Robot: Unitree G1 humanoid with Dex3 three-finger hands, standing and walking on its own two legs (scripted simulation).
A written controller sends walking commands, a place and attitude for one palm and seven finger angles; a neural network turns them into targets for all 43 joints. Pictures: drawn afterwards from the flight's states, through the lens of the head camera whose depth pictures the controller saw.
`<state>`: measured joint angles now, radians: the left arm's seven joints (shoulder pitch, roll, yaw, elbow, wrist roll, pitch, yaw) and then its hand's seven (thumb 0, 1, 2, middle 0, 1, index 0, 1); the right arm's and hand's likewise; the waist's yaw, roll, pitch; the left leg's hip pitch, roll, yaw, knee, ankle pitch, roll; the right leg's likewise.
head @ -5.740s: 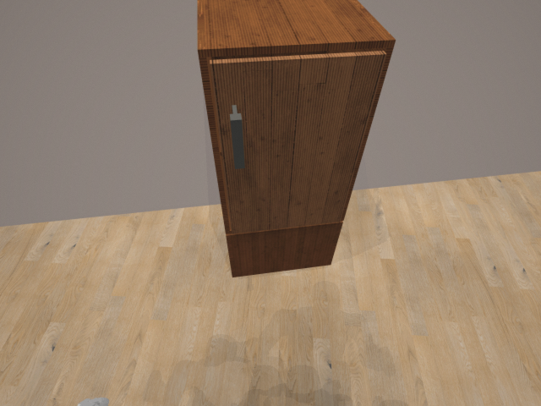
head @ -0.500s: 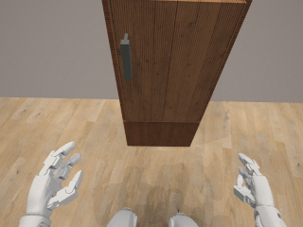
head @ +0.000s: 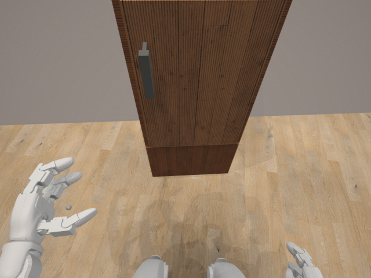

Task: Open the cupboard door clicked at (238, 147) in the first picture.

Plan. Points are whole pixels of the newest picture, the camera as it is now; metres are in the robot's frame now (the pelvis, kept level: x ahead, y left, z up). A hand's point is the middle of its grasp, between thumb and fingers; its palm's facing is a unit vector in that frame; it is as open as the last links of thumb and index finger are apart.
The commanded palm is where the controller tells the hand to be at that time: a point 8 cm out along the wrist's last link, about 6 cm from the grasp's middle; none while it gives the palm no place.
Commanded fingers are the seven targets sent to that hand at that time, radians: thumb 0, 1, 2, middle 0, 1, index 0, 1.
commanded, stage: raise the hand with hooked fingers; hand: left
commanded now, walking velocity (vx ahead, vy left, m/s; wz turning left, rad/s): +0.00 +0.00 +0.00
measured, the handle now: (147, 71) +0.62 +0.14 +0.07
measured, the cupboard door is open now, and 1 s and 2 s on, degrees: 0 0 0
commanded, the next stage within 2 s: move the hooked fingers beside the handle in 1.20 s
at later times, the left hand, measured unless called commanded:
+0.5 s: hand (44, 185) +0.28 +0.28 +0.07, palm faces +0.12 -0.99 -0.04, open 13.8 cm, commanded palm +0.25 +0.33 +0.08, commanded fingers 0.00 -0.50 0.30 -0.30 -1.20 -0.30 -1.20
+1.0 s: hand (49, 168) +0.31 +0.28 +0.08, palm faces +0.11 -0.99 -0.04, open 14.0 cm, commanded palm +0.27 +0.33 +0.09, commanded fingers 0.00 -0.50 0.30 -0.30 -1.20 -0.30 -1.20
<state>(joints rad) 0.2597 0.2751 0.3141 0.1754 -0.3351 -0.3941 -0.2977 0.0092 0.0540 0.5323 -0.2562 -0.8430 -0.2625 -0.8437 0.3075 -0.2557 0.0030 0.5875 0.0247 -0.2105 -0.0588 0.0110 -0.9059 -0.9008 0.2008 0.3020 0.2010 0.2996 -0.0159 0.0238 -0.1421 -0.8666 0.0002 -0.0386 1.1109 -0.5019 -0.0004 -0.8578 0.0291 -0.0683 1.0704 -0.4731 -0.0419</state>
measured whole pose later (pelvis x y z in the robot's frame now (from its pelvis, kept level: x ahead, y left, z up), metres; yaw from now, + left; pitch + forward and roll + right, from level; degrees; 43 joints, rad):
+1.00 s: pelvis +0.01 +0.01 +0.02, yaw +0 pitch +12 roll -2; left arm -0.01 0.38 0.42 0.41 -0.33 -0.32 -0.39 -0.01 -0.50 0.30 -0.30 -1.20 -0.30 -1.20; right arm 0.29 -0.27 0.03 0.56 0.03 -0.15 -0.06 0.01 -0.91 -0.90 0.20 0.30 0.20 0.30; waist -0.01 0.01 -0.11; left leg -0.73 0.00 -0.03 0.98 -0.47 0.02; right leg -0.72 0.03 -0.05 0.92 -0.43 -0.03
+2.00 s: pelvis +0.01 +0.01 +0.02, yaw -1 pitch +16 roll -2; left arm -0.46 0.40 0.39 0.80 -0.21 -0.36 -0.28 -0.01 -0.50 0.30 -0.29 -1.20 -0.30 -1.20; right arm 0.32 -0.26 0.03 0.62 0.02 -0.05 -0.05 0.01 -0.91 -0.90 0.20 0.30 0.20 0.30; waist -0.07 0.01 -0.12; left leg -0.82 0.01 -0.02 1.01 -0.47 0.01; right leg -0.82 0.04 -0.05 0.96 -0.43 -0.03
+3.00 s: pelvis +0.02 +0.02 -0.01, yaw -3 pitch +27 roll -4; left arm -1.06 0.60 0.46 1.27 -0.01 -0.39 -0.11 -0.01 -0.50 0.30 -0.29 -1.20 -0.30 -1.20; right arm 0.42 -0.26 0.06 0.61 -0.06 0.09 0.02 0.00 -0.91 -0.90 0.20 0.30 0.20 0.30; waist -0.24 0.03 -0.11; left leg -1.08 0.03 -0.02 1.13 -0.51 0.02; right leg -1.06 0.06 -0.05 1.04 -0.44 -0.02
